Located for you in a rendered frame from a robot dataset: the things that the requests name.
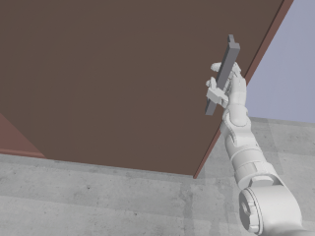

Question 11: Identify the right robot hand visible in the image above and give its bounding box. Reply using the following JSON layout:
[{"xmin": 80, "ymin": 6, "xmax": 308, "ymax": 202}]
[{"xmin": 206, "ymin": 62, "xmax": 247, "ymax": 110}]

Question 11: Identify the handle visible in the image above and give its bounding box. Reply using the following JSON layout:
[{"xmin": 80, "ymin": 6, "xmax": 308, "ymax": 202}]
[{"xmin": 205, "ymin": 34, "xmax": 240, "ymax": 116}]

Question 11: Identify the robot right forearm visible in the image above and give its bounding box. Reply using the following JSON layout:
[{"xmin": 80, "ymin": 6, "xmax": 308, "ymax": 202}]
[{"xmin": 220, "ymin": 104, "xmax": 302, "ymax": 224}]

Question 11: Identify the right robot upper arm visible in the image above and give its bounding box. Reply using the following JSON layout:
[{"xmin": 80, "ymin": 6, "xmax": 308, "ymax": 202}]
[{"xmin": 238, "ymin": 185, "xmax": 315, "ymax": 236}]

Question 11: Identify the wardrobe door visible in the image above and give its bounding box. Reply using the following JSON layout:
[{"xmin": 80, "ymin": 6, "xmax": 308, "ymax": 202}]
[
  {"xmin": 0, "ymin": 0, "xmax": 283, "ymax": 176},
  {"xmin": 0, "ymin": 113, "xmax": 40, "ymax": 153}
]

